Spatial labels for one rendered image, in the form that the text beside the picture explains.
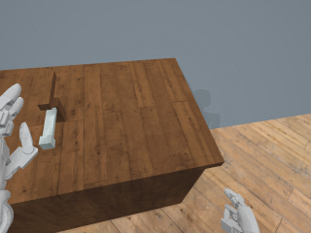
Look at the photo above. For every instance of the tap lever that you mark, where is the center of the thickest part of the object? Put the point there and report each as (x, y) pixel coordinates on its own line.
(47, 141)

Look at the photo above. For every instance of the robot right hand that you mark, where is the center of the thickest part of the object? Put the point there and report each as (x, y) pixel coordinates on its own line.
(243, 220)

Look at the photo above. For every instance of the counter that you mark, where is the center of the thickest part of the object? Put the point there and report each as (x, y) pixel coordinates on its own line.
(129, 138)

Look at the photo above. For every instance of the left robot forearm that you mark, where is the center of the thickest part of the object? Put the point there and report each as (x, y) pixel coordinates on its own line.
(6, 211)

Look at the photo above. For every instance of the robot left hand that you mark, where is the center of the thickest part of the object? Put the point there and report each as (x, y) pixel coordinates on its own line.
(10, 106)

